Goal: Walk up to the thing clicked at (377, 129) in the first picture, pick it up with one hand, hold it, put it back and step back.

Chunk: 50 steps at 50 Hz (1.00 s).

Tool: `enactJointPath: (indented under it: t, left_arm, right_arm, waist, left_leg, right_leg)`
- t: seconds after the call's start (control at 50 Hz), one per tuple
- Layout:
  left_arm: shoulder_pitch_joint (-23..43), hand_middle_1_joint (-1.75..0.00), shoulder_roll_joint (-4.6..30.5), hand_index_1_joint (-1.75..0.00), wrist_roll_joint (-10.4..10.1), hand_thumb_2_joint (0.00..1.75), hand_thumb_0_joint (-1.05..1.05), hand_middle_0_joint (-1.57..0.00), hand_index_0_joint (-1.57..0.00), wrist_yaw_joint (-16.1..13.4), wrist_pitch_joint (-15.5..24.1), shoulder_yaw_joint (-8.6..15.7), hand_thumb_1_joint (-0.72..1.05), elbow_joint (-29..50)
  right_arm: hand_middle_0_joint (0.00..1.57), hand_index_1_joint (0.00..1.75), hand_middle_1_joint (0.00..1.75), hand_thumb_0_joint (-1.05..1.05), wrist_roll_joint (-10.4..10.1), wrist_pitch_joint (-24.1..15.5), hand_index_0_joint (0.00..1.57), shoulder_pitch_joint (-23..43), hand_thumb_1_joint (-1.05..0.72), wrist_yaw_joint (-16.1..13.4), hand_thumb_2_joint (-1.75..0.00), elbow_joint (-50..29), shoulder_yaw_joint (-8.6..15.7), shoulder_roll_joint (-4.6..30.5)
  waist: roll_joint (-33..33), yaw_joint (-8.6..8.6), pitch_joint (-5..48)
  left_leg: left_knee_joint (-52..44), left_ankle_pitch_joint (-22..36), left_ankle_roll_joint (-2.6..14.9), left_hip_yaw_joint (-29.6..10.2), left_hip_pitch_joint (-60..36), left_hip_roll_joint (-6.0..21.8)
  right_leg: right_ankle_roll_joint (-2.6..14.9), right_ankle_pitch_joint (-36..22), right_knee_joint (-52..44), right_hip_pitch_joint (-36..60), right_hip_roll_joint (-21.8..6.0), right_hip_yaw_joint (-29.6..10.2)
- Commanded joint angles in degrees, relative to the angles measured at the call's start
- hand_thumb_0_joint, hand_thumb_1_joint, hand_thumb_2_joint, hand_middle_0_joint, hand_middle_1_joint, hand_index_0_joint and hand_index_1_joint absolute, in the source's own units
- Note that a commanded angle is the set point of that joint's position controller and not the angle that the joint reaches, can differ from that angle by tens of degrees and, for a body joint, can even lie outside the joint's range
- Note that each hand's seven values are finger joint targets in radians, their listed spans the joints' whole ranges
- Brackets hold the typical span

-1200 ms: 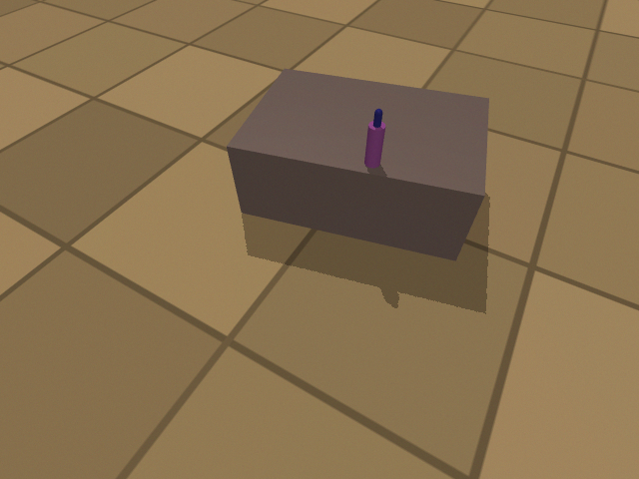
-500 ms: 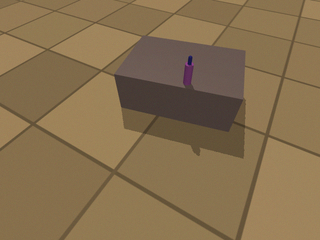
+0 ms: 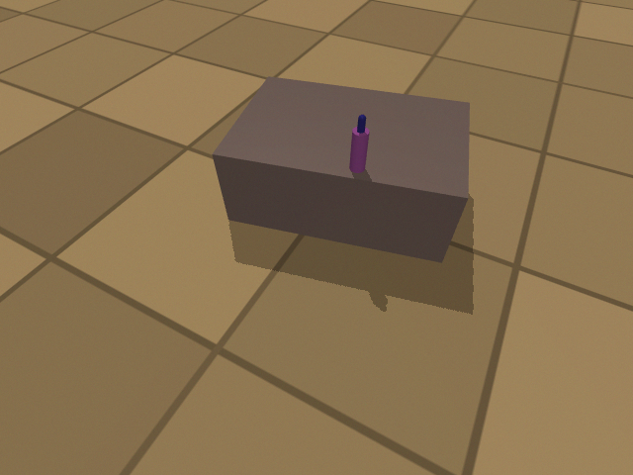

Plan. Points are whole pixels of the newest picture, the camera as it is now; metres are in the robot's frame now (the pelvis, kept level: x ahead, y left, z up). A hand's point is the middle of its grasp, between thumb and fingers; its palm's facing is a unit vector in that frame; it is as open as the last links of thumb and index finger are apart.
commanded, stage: walk up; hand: left
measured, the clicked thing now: (359, 143) +1.17 -0.13 -0.31
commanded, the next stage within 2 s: none
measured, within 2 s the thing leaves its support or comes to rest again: neither
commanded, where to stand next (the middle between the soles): +0.75 -0.23 m, yaw -16 degrees
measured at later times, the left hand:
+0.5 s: hand (208, 431) +0.21 +0.18 -0.15, palm faces -0.15 -0.93 -0.34, open 7.4 cm
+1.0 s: hand (278, 252) +0.55 +0.09 -0.14, palm faces -0.30 -0.85 -0.43, open 7.4 cm
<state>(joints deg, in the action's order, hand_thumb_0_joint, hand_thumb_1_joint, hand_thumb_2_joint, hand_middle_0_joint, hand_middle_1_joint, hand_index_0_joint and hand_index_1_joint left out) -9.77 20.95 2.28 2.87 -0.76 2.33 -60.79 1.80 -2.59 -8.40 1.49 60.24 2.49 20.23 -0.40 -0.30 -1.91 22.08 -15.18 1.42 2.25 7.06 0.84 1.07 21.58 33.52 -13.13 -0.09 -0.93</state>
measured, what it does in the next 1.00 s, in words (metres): walks ahead, turning right: right foot, then left foot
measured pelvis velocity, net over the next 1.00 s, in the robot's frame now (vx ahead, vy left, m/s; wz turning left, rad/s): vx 0.36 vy -0.15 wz -0.27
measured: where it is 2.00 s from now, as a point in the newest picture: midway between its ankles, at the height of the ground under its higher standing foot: (382, 324)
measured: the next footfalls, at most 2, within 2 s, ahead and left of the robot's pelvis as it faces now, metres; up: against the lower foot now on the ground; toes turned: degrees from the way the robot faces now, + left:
right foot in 0.22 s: +0.15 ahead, -0.20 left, +0.00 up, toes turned -10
left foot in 0.58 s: +0.35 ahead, +0.02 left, +0.00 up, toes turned -6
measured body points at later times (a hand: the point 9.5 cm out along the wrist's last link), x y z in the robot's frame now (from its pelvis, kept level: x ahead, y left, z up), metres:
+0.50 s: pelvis +0.15 -0.09 -0.01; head +0.16 -0.09 +0.44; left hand +0.22 +0.23 -0.13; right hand +0.18 -0.42 -0.12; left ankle +0.25 +0.03 -0.72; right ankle +0.11 -0.20 -0.74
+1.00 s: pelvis +0.36 -0.15 -0.03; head +0.36 -0.17 +0.42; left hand +0.56 +0.14 -0.11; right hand +0.27 -0.47 -0.15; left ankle +0.31 +0.02 -0.72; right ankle +0.41 -0.29 -0.75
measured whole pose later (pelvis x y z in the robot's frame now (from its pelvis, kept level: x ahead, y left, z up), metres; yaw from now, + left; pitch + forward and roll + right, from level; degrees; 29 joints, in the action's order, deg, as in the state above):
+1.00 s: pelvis +0.36 -0.15 -0.03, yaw -15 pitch -3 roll +0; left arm -12.4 25.6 1.0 4.0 4.4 4.2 -47.8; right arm 0.7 -2.8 -22.3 2.3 49.6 3.6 25.6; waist 2.0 2.5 -4.5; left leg 49.2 -27.6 1.0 4.2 11.3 7.0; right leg 1.1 11.9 38.5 -23.3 -1.3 2.2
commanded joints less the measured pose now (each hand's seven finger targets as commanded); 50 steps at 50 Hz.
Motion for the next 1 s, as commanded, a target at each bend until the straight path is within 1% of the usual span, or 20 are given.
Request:
enactJointPath:
  t: [0.0,0.04,0.12,0.18,0.2,0.22,0.24,0.34,0.48,0.54,0.56,0.58,0.6,0.72,0.84,0.9,0.92,0.94,0.96,0.98]
  left_arm:
    - [6.58,-0.3,14.01,-0.3,0.17,0.9,0.0,-0.2,-0.2,1.48,1.75,4.67,0.9,9.68]
    - [0.59,-0.3,13.6,-0.3,-0.36,0.9,0.0,-0.2,-0.2,2.92,1.51,4.89,0.9,9.39]
    - [-0.08,-0.3,12.6,-0.3,-0.11,0.9,0.0,-0.2,-0.2,3.91,1.85,5.48,0.9,10.09]
    - [-13.36,-0.3,15.05,-0.3,0.35,0.9,0.0,-0.2,-0.2,2.21,2.97,7.13,0.9,6.16]
    - [-20.26,-0.3,19.61,-0.3,0.64,0.9,0.0,-0.2,-0.2,0.96,3.55,8.67,0.9,5.54]
    - [-17.22,-0.3,24.22,-0.3,0.27,0.9,0.0,-0.2,-0.2,0.42,4.1,8.76,0.9,8.83]
    - [-11.42,-0.3,24.86,-0.3,-0.69,0.9,0.0,-0.2,-0.2,0.54,3.95,8.32,0.9,10.97]
    - [-6.44,-0.3,18.56,-0.3,-1.68,0.9,0.0,-0.2,-0.2,-0.05,4.71,6.21,0.9,13.22]
    - [-6.06,-0.3,18.31,-0.3,-1.16,0.9,0.0,-0.2,-0.2,0.17,5.57,5.84,0.9,16.91]
    - [-5.43,-0.3,15.19,-0.3,-0.95,0.9,0.0,-0.2,-0.2,0.11,5.45,4.22,0.9,18.0]
    - [-7.54,-0.3,11.71,-0.3,-1.04,0.9,0.0,-0.2,-0.2,0.05,5.47,3.27,0.9,18.12]
    - [-9.95,-0.3,9.27,-0.3,-1.8,0.9,0.0,-0.2,-0.2,-0.41,5.31,2.77,0.9,18.28]
    - [-9.67,-0.3,16.01,-0.3,-1.1,0.9,0.0,-0.2,-0.2,-1.28,4.99,3.92,0.9,17.12]
    - [-8.1,-0.3,14.04,-0.3,-1.99,0.9,0.0,-0.2,-0.2,0.52,5.01,3.88,0.9,15.0]
    - [-3.34,-0.3,12.68,-0.3,-1.61,0.9,0.0,-0.2,-0.2,1.89,5.06,4.09,0.9,16.21]
    - [-10.6,-0.3,14.35,-0.3,-1.44,0.9,0.0,-0.2,-0.2,1.11,5.35,5.25,0.9,13.37]
    - [-15.16,-0.3,16.88,-0.3,-1.41,0.9,0.0,-0.2,-0.2,0.47,5.79,6.34,0.9,12.24]
    - [-19.04,-0.3,21.88,-0.3,-1.13,0.9,0.0,-0.2,-0.2,-0.44,6.27,8.02,0.9,12.55]
    - [-16.33,-0.3,24.52,-0.3,-1.75,0.9,0.0,-0.2,-0.2,-0.65,6.5,7.58,0.9,14.85]
    - [-13.13,-0.3,23.87,-0.3,-2.71,0.9,0.0,-0.2,-0.2,-0.69,6.32,7.13,0.9,15.7]
  right_arm:
    - [0.2,0.3,0.3,0.0,0.46,-2.79,0.2,-3.61,-0.9,-1.61,-0.9,-5.94,6.39,19.97]
    - [0.2,0.3,0.3,0.0,0.99,-2.92,0.2,1.72,-0.9,-1.25,-0.9,-8.57,6.62,20.06]
    - [0.2,0.3,0.3,0.0,1.69,-2.68,0.2,2.57,-0.9,-0.1,-0.9,-10.21,6.71,19.4]
    - [0.2,0.3,0.3,0.0,1.44,-1.39,0.2,1.75,-0.9,0.01,-0.9,-11.02,5.57,16.14]
    - [0.2,0.3,0.3,0.0,0.95,-1.23,0.2,-0.08,-0.9,0.1,-0.9,-12.21,3.7,11.36]
    - [0.2,0.3,0.3,0.0,-0.43,-1.11,0.2,0.2,-0.9,0.33,-0.9,-14.65,2.89,10.73]
    - [0.2,0.3,0.3,0.0,-0.04,-0.77,0.2,1.64,-0.9,0.01,-0.9,-13.91,4.39,16.06]
    - [0.2,0.3,0.3,0.0,-0.59,-1.07,0.2,-7.69,-0.9,1.32,-0.9,-9.74,4.66,16.65]
    - [0.2,0.3,0.3,0.0,-0.07,-2.43,0.2,-4.03,-0.9,2.21,-0.9,-14.07,5.18,14.88]
    - [0.2,0.3,0.3,0.0,0.23,-3.53,0.2,-14.12,-0.9,1.18,-0.9,-11.84,6.57,16.13]
    - [0.2,0.3,0.3,0.0,0.77,-3.98,0.2,-20.45,-0.9,0.48,-0.9,-10.86,7.83,19.6]
    - [0.2,0.3,0.3,0.0,0.95,-4.39,0.2,-21.1,-0.9,0.14,-0.9,-12.43,8.49,24.17]
    - [0.2,0.3,0.3,0.0,-1.25,-4.28,0.2,-15.83,-0.9,0.44,-0.9,-14.07,8.43,24.73]
    - [0.2,0.3,0.3,0.0,-0.73,-4.32,0.2,-11.08,-0.9,0.19,-0.9,-15.44,5.49,18.33]
    - [0.2,0.3,0.3,0.0,-0.8,-3.92,0.2,-9.85,-0.9,0.42,-0.9,-16.98,5.57,19.39]
    - [0.2,0.3,0.3,0.0,-1.18,-2.91,0.2,-8.82,-0.9,0.39,-0.9,-17.73,4.83,17.96]
    - [0.2,0.3,0.3,0.0,-1.12,-2.7,0.2,-10.98,-0.9,0.42,-0.9,-17.74,3.7,14.93]
    - [0.2,0.3,0.3,0.0,-1.22,-2.62,0.2,-13.14,-0.9,0.44,-0.9,-18.88,2.09,10.53]
    - [0.2,0.3,0.3,0.0,-1.6,-1.97,0.2,-12.94,-0.9,0.11,-0.9,-18.74,2.74,13.77]
    - [0.2,0.3,0.3,0.0,-1.18,-1.51,0.2,-10.5,-0.9,-0.31,-0.9,-17.59,4.13,18.04]
  waist:
    - [2.43,3.05,-3.83]
    - [8.43,-0.31,-2.09]
    - [10.6,-0.35,-3.01]
    - [-3.65,-6.34,2.32]
    - [-19.87,-9.85,3.39]
    - [-23.58,-7.35,1.52]
    - [-11.79,-4.99,-3.48]
    - [-7.48,-0.26,-3.1]
    - [-5.16,-0.87,-2.5]
    - [1.21,5.19,1.82]
    - [12.42,8.1,5.37]
    - [19.18,6.69,4.23]
    - [10.0,5.11,2.39]
    - [8.68,1.92,-3.09]
    - [8.85,1.37,-0.09]
    - [2.08,-3.42,3.8]
    - [-6.86,-5.67,6.5]
    - [-19.78,-6.64,7.18]
    - [-15.28,-5.56,5.71]
    - [-6.96,-4.38,1.92]
  left_leg:
    - [-14.79,-22.96,11.63,-22.78,-5.68,22.96]
    - [-14.29,-20.02,10.78,-14.99,-4.21,20.49]
    - [-9.22,-14.94,7.42,-2.52,5.65,14.18]
    - [15.14,-12.37,5.03,4.21,15.03,9.35]
    - [34.84,-15.68,2.85,7.93,24.65,2.49]
    - [44.43,-20.75,0.19,2.32,34.09,-2.47]
    - [45.73,-16.97,-0.38,-4.31,30.52,3.26]
    - [34.67,-5.3,0.0,-4.08,22.61,6.68]
    - [14.83,0.77,-0.94,0.16,13.74,4.33]
    - [9.71,2.61,0.14,3.0,-7.82,0.81]
    - [2.21,-10.33,2.78,-8.07,-15.13,7.61]
    - [-10.6,-26.31,7.74,-39.18,-15.8,23.87]
    - [-12.56,-31.71,12.58,-43.41,-9.02,26.53]
    - [-7.68,3.34,10.94,-9.47,2.15,16.17]
    - [-2.62,6.78,9.21,-1.68,4.32,14.38]
    - [10.89,7.64,6.56,1.07,11.32,12.48]
    - [24.75,6.67,4.78,4.55,15.4,8.64]
    - [40.06,-10.38,2.08,5.49,27.18,2.12]
    - [46.67,-15.93,0.5,0.65,33.22,0.26]
    - [48.88,-14.5,0.26,-4.65,31.41,3.93]
  right_leg:
    - [0.71,1.7,20.06,-25.65,-6.24,-7.71]
    - [-0.27,1.07,15.93,-20.37,-7.44,-4.05]
    - [-0.51,-2.94,4.89,-5.47,-4.75,3.34]
    - [-0.22,-6.25,-1.69,14.95,0.3,6.64]
    - [2.6,9.33,-11.18,20.21,-4.96,-6.54]
    - [9.45,24.75,-26.33,15.21,-19.12,-37.49]
    - [13.97,33.35,-28.18,4.96,-23.56,-42.91]
    - [10.5,10.46,-21.46,0.84,-13.07,-19.0]
    - [10.11,0.28,-17.15,-3.17,-11.8,-11.6]
    - [7.13,-7.29,-1.06,-14.14,-7.34,-5.75]
    - [5.27,-8.04,17.32,-19.49,-1.83,-1.15]
    - [2.01,7.65,30.61,-31.11,6.8,-1.22]
    - [2.51,8.84,35.7,-28.78,2.11,-7.67]
    - [-0.77,-1.49,21.07,-20.17,-4.04,-3.39]
    - [0.25,-10.17,3.82,-8.81,-3.15,2.88]
    - [1.38,-13.14,-0.38,8.27,0.18,5.51]
    - [2.33,-7.49,-3.6,15.95,0.05,2.79]
    - [6.08,3.48,-10.75,21.35,-12.13,-18.58]
    - [13.55,11.39,-19.96,18.23,-22.99,-39.64]
    - [16.26,11.16,-19.38,10.99,-23.73,-39.61]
